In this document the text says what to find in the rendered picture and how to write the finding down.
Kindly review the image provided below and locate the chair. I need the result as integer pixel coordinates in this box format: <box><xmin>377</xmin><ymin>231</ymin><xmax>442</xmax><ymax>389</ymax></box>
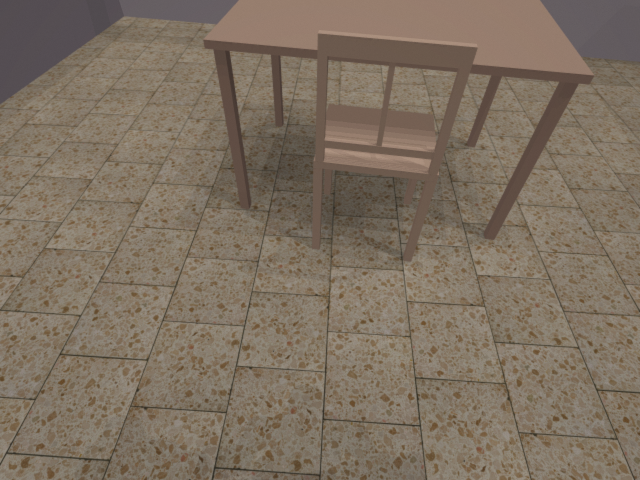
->
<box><xmin>312</xmin><ymin>30</ymin><xmax>478</xmax><ymax>262</ymax></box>

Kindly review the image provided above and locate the table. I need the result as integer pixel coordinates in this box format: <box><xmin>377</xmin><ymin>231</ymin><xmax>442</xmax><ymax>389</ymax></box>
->
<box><xmin>203</xmin><ymin>0</ymin><xmax>595</xmax><ymax>240</ymax></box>

